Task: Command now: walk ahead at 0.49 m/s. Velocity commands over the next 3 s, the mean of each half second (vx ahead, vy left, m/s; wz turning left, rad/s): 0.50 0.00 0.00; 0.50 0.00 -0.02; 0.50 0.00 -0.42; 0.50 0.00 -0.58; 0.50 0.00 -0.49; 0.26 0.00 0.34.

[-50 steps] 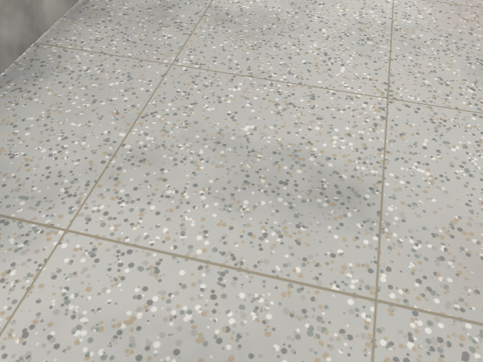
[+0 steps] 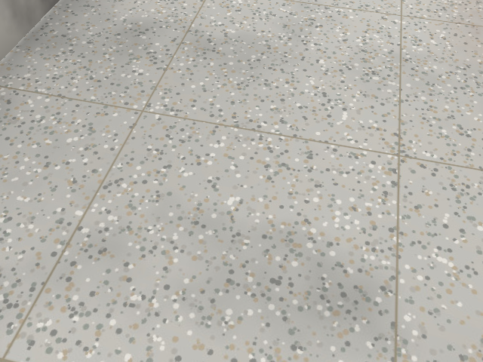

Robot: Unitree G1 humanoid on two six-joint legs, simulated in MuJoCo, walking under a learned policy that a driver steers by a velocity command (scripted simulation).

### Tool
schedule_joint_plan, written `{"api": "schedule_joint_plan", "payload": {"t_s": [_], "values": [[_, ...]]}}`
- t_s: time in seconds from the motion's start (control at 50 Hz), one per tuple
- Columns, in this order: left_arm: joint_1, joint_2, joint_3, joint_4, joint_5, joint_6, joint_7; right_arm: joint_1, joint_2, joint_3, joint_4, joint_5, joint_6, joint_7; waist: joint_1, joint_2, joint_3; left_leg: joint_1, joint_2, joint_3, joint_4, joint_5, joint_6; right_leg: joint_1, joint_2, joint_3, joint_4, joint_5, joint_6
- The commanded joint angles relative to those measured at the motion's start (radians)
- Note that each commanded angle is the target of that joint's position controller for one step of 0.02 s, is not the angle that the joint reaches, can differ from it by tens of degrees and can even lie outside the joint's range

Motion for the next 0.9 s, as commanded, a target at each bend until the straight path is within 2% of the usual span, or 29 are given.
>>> {"api": "schedule_joint_plan", "payload": {"t_s": [0.02,0.08,0.14,0.2,0.24,0.28,0.3,0.32,0.34,0.36,0.38,0.4,0.42,0.44,0.48,0.5,0.54,0.56,0.6,0.64,0.7,0.8,0.84,0.86,0.88,0.9], "values": [[0.064,0.023,0.006,-0.028,0.006,0.023,-0.012,0.063,-0.084,-0.005,-0.021,0.002,-0.025,-0.003,0.039,0.067,0.027,-0.011,0.273,-0.233,-0.240,0.149,0.106,-0.085,-0.043,-0.008,-0.061,0.090,0.025],[-0.085,0.036,0.006,-0.080,-0.003,0.024,-0.016,0.118,-0.078,0.003,-0.014,0.003,-0.021,-0.002,0.007,0.074,0.054,0.040,0.251,-0.193,-0.252,0.218,0.093,-0.161,-0.047,-0.036,-0.217,0.198,0.045],[-0.197,0.020,-0.004,-0.117,-0.012,0.019,-0.019,0.175,-0.080,0.008,-0.002,0.004,-0.022,-0.005,-0.026,0.086,0.056,0.095,0.241,-0.157,-0.240,0.312,0.077,-0.141,-0.020,-0.070,-0.382,0.274,0.049],[-0.277,0.024,-0.006,-0.144,-0.014,0.014,-0.017,0.228,-0.085,0.010,0.016,0.000,-0.021,-0.011,-0.052,0.094,0.060,0.195,0.263,-0.148,-0.214,0.380,0.081,-0.144,0.005,-0.089,-0.480,0.280,0.032],[-0.308,0.034,-0.004,-0.162,-0.013,0.008,-0.016,0.241,-0.092,0.008,0.025,-0.007,-0.018,-0.018,-0.053,0.097,0.067,0.267,0.290,-0.150,-0.183,0.439,0.086,-0.149,0.014,-0.087,-0.525,0.240,0.011],[-0.286,0.046,0.002,-0.164,-0.012,-0.001,-0.012,0.219,-0.105,0.004,0.025,-0.012,-0.016,-0.025,-0.027,0.099,0.055,0.309,0.307,-0.137,-0.119,0.588,0.076,-0.089,0.039,-0.095,-0.568,0.166,-0.019],[-0.234,0.057,0.009,-0.150,-0.012,-0.006,-0.007,0.201,-0.115,0.001,0.024,-0.013,-0.016,-0.027,0.001,0.106,0.026,0.314,0.306,-0.125,-0.051,0.727,0.064,-0.007,0.068,-0.106,-0.587,0.124,-0.036],[-0.129,0.073,0.020,-0.117,-0.011,-0.012,0.000,0.187,-0.126,-0.002,0.024,-0.015,-0.012,-0.028,0.045,0.108,-0.029,0.312,0.296,-0.114,0.071,0.830,0.051,0.113,0.102,-0.116,-0.614,0.102,-0.055],[0.039,0.092,0.034,-0.058,-0.003,-0.021,0.009,0.167,-0.126,-0.001,0.019,-0.009,-0.007,-0.026,0.116,0.079,-0.117,0.252,0.258,-0.082,0.261,0.794,0.031,0.316,0.114,-0.120,-0.676,0.154,-0.078],[0.212,0.165,0.056,-0.021,0.023,-0.028,0.019,0.165,-0.096,0.009,-0.009,0.003,-0.008,-0.022,0.171,0.009,-0.235,0.044,0.212,-0.054,0.541,0.480,0.014,0.582,-0.072,0.076,-0.680,0.089,-0.126],[0.260,0.259,0.080,-0.015,0.032,-0.024,0.013,0.291,0.005,0.025,-0.022,0.044,-0.005,-0.009,0.112,-0.224,-0.345,-0.321,0.012,-0.024,0.927,-0.273,-0.030,0.833,-0.362,0.587,-0.787,0.033,-0.274],[0.171,0.215,0.072,-0.025,-0.008,-0.010,0.004,0.224,-0.089,0.001,-0.017,0.017,-0.001,-0.011,0.092,-0.072,-0.301,-0.408,0.047,-0.173,1.007,-0.305,-0.012,0.755,-0.321,0.643,-0.857,-0.033,-0.251],[0.063,0.158,0.054,-0.043,-0.018,-0.010,0.000,0.130,-0.091,-0.003,-0.050,0.010,-0.004,-0.008,0.056,-0.035,-0.151,-0.446,0.095,-0.174,0.980,-0.215,-0.008,0.610,-0.292,0.478,-0.876,-0.021,-0.215],[0.018,0.103,0.039,-0.045,-0.015,-0.019,-0.003,0.080,-0.076,0.000,-0.060,0.006,-0.008,-0.006,0.038,0.015,-0.079,-0.422,0.128,-0.171,0.925,-0.152,-0.010,0.496,-0.248,0.375,-0.912,0.083,-0.186],[0.017,0.043,0.019,-0.019,-0.017,-0.031,0.006,0.086,-0.045,-0.001,-0.055,-0.018,0.014,0.003,-0.015,-0.011,-0.039,-0.340,0.166,-0.163,0.830,-0.112,-0.025,0.374,-0.167,0.226,-0.949,0.198,-0.129],[0.046,0.040,0.015,-0.004,-0.018,-0.038,0.009,0.096,-0.031,0.000,-0.052,-0.022,0.026,0.009,-0.023,-0.022,-0.040,-0.317,0.166,-0.154,0.808,-0.105,-0.033,0.358,-0.156,0.195,-0.957,0.249,-0.123],[0.097,0.068,0.018,0.015,-0.023,-0.049,0.013,0.069,-0.025,-0.001,-0.062,-0.025,0.041,0.018,-0.033,-0.020,-0.029,-0.343,0.171,-0.133,0.771,-0.083,-0.050,0.356,-0.139,0.147,-0.972,0.322,-0.125],[0.113,0.084,0.020,0.020,-0.024,-0.051,0.014,0.032,-0.028,-0.002,-0.074,-0.026,0.047,0.021,-0.032,-0.021,-0.016,-0.375,0.178,-0.123,0.747,-0.056,-0.058,0.358,-0.134,0.130,-0.986,0.321,-0.124],[0.151,0.089,0.018,0.027,-0.024,-0.050,0.015,-0.064,-0.039,-0.002,-0.106,-0.024,0.053,0.025,-0.015,-0.026,0.014,-0.450,0.193,-0.106,0.681,0.013,-0.074,0.377,-0.124,0.107,-1.010,0.326,-0.120],[0.190,0.083,0.012,0.034,-0.024,-0.047,0.014,-0.153,-0.046,0.000,-0.136,-0.019,0.055,0.027,0.006,-0.029,0.032,-0.498,0.197,-0.091,0.595,0.073,-0.087,0.407,-0.114,0.087,-1.018,0.365,-0.113],[0.237,0.081,0.006,0.045,-0.023,-0.047,0.016,-0.259,-0.034,0.010,-0.171,-0.011,0.050,0.028,0.031,-0.035,0.043,-0.489,0.178,-0.063,0.439,0.140,-0.094,0.446,-0.100,0.050,-1.012,0.440,-0.100],[0.303,0.088,0.005,0.073,-0.014,-0.044,0.026,-0.377,-0.038,0.018,-0.216,-0.007,0.040,0.026,0.062,-0.049,0.060,-0.478,0.141,-0.034,0.282,0.134,-0.060,0.578,-0.133,0.031,-0.970,0.544,-0.115],[0.294,0.099,0.008,0.079,-0.008,-0.041,0.032,-0.379,-0.049,0.014,-0.227,-0.007,0.032,0.024,0.047,-0.050,0.061,-0.447,0.126,-0.032,0.240,0.074,-0.033,0.624,-0.155,0.027,-0.927,0.633,-0.114],[0.275,0.107,0.010,0.078,-0.007,-0.041,0.034,-0.350,-0.055,0.010,-0.222,-0.007,0.027,0.021,0.027,-0.052,0.048,-0.389,0.106,-0.023,0.216,0.037,-0.016,0.630,-0.158,0.015,-0.882,0.739,-0.105],[0.257,0.118,0.013,0.077,-0.006,-0.039,0.036,-0.288,-0.066,0.003,-0.204,-0.008,0.023,0.015,-0.003,-0.060,0.014,-0.298,0.076,-0.011,0.197,0.001,0.003,0.630,-0.155,0.003,-0.807,0.872,-0.093],[0.242,0.126,0.016,0.077,-0.006,-0.035,0.035,-0.166,-0.082,-0.008,-0.164,-0.009,0.016,0.007,-0.054,-0.053,-0.048,-0.161,0.042,0.001,0.154,0.003,0.023,0.621,-0.138,-0.012,-0.668,0.948,-0.080]]}}
Next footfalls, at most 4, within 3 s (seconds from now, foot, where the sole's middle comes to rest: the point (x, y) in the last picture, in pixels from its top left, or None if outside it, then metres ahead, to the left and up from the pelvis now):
0.34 right None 0.37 -0.12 -0.78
0.92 left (227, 295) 0.68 0.06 -0.78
1.50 right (284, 225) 0.93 -0.13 -0.78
2.04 left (280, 144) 1.30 -0.13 -0.78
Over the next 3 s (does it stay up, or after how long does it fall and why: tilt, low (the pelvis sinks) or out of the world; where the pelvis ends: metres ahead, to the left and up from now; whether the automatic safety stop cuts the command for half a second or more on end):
stays up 1.38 -0.40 -0.01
